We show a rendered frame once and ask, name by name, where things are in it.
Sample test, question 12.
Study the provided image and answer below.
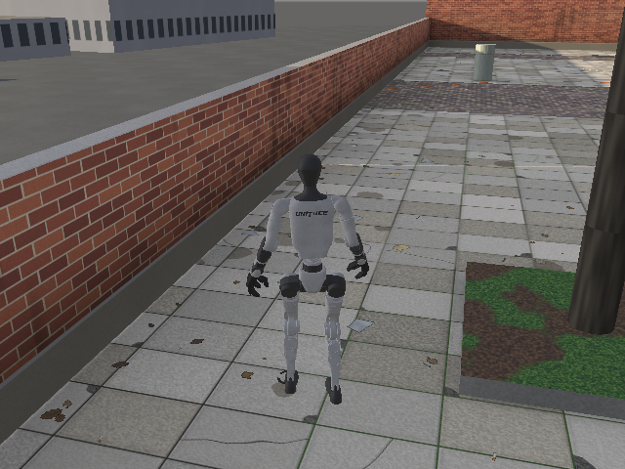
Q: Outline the robot left hand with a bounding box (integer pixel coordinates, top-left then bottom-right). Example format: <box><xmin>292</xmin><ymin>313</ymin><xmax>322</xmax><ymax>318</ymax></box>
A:
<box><xmin>246</xmin><ymin>273</ymin><xmax>269</xmax><ymax>297</ymax></box>

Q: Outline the robot torso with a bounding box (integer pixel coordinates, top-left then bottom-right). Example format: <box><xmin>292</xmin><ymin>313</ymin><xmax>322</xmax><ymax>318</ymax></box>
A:
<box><xmin>288</xmin><ymin>192</ymin><xmax>334</xmax><ymax>293</ymax></box>

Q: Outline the robot left foot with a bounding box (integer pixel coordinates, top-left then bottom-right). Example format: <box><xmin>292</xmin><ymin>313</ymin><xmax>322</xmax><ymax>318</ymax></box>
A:
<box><xmin>284</xmin><ymin>370</ymin><xmax>299</xmax><ymax>394</ymax></box>

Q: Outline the right robot upper arm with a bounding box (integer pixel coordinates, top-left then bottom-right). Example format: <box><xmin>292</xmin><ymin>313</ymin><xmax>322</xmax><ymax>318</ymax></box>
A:
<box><xmin>331</xmin><ymin>195</ymin><xmax>359</xmax><ymax>247</ymax></box>

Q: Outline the robot left forearm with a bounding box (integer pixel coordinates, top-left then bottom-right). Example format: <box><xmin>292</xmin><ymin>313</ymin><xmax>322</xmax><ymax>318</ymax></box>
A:
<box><xmin>250</xmin><ymin>237</ymin><xmax>271</xmax><ymax>277</ymax></box>

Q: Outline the robot right forearm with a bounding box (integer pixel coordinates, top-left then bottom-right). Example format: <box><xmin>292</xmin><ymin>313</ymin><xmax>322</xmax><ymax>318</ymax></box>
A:
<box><xmin>350</xmin><ymin>233</ymin><xmax>367</xmax><ymax>265</ymax></box>

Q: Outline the robot right hand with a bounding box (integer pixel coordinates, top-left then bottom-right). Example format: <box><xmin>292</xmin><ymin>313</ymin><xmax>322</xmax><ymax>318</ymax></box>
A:
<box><xmin>347</xmin><ymin>260</ymin><xmax>369</xmax><ymax>279</ymax></box>

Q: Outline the left robot upper arm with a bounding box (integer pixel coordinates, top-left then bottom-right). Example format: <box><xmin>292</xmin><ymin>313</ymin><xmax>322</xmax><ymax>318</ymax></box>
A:
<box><xmin>263</xmin><ymin>197</ymin><xmax>291</xmax><ymax>252</ymax></box>

